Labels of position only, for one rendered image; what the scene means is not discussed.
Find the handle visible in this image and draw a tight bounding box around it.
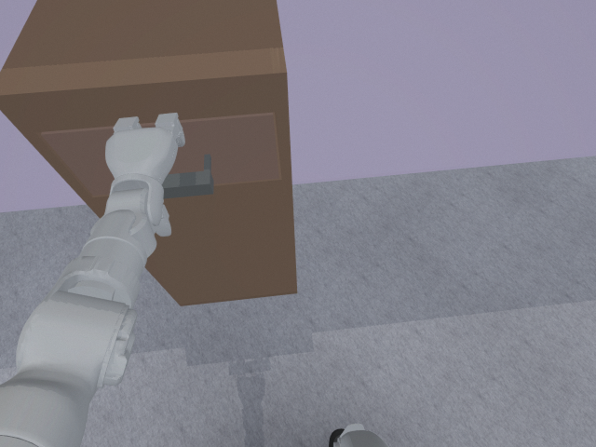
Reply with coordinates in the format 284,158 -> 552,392
162,154 -> 214,199

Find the robot left upper arm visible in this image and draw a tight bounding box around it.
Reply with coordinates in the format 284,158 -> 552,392
0,291 -> 138,447

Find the left robot forearm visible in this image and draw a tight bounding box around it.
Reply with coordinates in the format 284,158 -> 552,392
16,173 -> 164,372

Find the drawer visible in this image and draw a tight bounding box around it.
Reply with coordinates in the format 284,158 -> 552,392
41,113 -> 279,196

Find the right robot shin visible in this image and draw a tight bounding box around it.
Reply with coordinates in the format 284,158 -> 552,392
339,424 -> 365,438

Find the left robot hand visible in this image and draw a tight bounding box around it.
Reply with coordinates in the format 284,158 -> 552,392
105,113 -> 185,237

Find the cabinet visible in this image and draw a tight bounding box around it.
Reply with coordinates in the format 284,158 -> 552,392
0,0 -> 297,306

